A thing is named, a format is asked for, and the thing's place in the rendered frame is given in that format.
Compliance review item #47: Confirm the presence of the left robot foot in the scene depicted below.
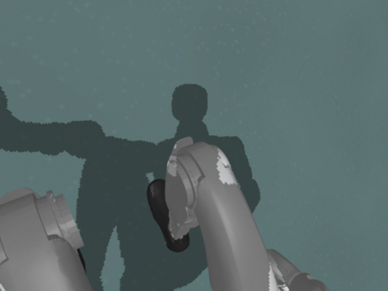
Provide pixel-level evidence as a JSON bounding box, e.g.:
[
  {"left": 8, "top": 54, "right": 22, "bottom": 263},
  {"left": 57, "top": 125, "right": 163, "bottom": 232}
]
[{"left": 77, "top": 249, "right": 86, "bottom": 274}]

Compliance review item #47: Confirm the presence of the right robot hand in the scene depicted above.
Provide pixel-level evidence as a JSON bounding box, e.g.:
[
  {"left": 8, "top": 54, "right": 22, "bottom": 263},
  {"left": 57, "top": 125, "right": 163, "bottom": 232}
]
[{"left": 266, "top": 249, "right": 301, "bottom": 291}]

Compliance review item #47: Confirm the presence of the right robot foot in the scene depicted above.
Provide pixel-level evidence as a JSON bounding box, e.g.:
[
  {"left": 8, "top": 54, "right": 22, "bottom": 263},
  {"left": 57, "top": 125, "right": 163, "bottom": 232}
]
[{"left": 147, "top": 179, "right": 190, "bottom": 252}]

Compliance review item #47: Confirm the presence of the right robot arm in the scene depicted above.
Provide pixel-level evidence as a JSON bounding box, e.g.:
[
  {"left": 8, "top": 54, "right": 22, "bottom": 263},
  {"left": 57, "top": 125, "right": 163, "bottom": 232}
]
[{"left": 289, "top": 273, "right": 330, "bottom": 291}]

